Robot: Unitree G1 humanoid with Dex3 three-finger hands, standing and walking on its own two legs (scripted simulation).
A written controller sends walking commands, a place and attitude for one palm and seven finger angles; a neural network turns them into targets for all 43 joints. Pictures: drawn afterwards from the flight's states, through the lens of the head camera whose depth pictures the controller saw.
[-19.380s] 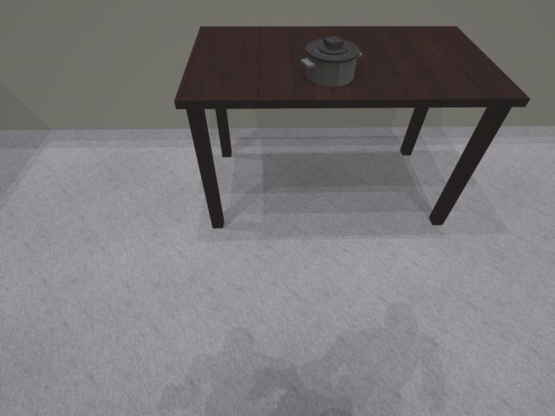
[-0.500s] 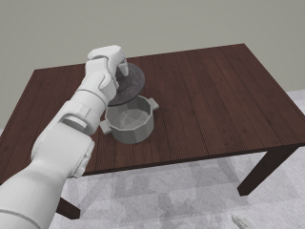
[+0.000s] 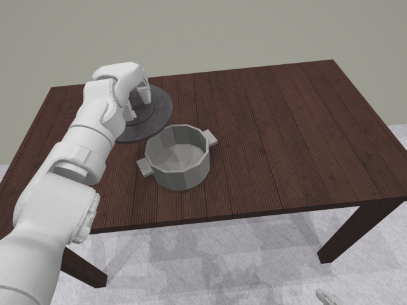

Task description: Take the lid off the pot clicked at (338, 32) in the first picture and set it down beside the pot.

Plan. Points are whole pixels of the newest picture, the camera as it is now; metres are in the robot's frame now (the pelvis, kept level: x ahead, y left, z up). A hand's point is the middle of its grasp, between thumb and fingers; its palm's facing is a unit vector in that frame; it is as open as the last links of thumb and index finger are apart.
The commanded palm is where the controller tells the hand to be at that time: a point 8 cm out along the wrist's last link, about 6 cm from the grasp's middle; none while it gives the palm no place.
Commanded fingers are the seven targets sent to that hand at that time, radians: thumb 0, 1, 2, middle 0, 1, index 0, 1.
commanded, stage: move the lid sideways beside the pot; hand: left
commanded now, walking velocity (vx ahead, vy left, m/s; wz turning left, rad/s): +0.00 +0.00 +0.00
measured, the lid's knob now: (130, 102) +0.50 +0.15 +0.14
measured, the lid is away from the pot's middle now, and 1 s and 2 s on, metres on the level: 0.08 0.21 0.24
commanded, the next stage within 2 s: lower the lid onto the table in 1.32 s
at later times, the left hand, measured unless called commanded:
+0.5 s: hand (97, 108) +0.46 +0.20 +0.16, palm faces -0.30 -0.05 -0.95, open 7.5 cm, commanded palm +0.46 +0.22 +0.24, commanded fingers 0.00 0.50 1.16 -0.74 -1.04 -0.89 -1.05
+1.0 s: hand (67, 111) +0.46 +0.26 +0.16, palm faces -0.31 -0.06 -0.95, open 7.5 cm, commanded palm +0.45 +0.27 +0.24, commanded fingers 0.00 0.50 1.16 -0.74 -1.04 -0.89 -1.05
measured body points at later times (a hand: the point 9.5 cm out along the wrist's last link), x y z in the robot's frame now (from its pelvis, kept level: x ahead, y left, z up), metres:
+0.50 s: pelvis +0.00 +0.01 +0.00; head +0.03 -0.02 +0.45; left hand +0.47 +0.20 +0.21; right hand +0.10 -0.25 -0.13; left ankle -0.03 +0.08 -0.74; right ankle +0.01 -0.12 -0.74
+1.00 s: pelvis +0.00 +0.02 +0.00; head +0.04 +0.00 +0.45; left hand +0.47 +0.26 +0.22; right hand +0.09 -0.25 -0.13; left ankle -0.03 +0.08 -0.74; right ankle +0.01 -0.12 -0.74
